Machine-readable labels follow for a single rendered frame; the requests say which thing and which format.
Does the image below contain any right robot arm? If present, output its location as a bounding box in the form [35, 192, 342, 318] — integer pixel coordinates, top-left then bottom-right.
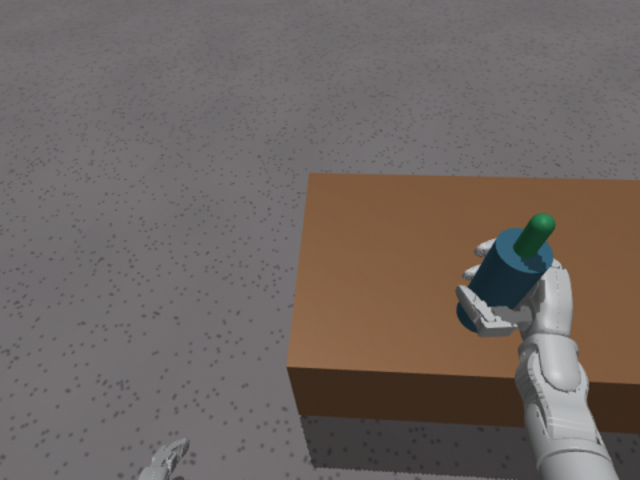
[515, 333, 619, 480]

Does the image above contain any bottle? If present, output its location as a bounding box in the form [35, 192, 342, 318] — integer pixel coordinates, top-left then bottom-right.
[456, 213, 555, 333]

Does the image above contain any left robot hand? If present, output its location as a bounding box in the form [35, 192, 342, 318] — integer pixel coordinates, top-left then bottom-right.
[137, 438, 190, 480]

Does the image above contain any right robot hand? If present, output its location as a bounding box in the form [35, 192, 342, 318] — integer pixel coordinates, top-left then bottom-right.
[456, 238, 573, 341]

